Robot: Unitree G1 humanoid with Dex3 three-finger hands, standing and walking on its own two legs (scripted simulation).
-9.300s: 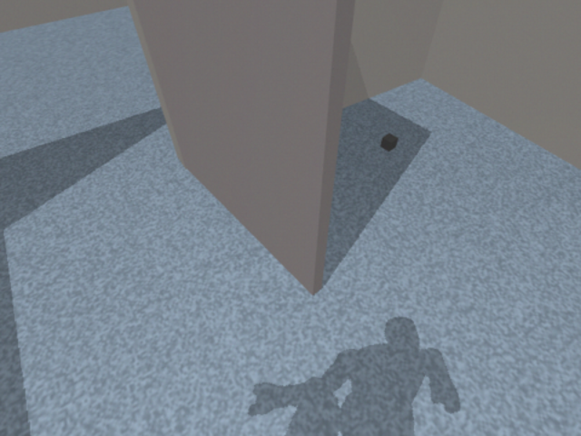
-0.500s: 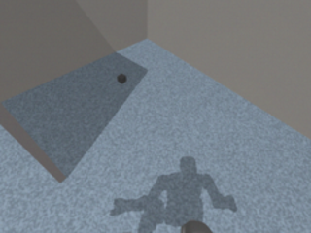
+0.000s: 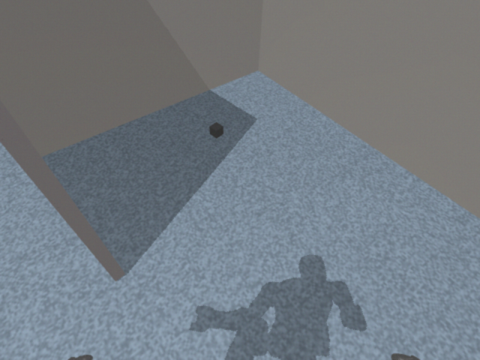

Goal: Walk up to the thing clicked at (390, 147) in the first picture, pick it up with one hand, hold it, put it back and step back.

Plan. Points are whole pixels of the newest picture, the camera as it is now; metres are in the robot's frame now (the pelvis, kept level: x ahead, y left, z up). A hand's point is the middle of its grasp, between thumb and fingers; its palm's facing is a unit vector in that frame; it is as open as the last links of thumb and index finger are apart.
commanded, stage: walk up
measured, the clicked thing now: (216, 130) +1.48 +0.17 -0.74
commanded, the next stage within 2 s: stand in 0.38 s
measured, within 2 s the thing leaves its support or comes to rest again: neither
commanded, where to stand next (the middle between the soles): +0.07 -0.04 m, yaw -3 degrees
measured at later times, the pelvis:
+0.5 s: pelvis +0.01 -0.01 +0.01, yaw +1 degrees
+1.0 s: pelvis +0.01 -0.03 +0.02, yaw -1 degrees
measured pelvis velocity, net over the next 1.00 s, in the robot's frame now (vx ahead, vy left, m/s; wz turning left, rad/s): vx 0.01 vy -0.03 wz -0.01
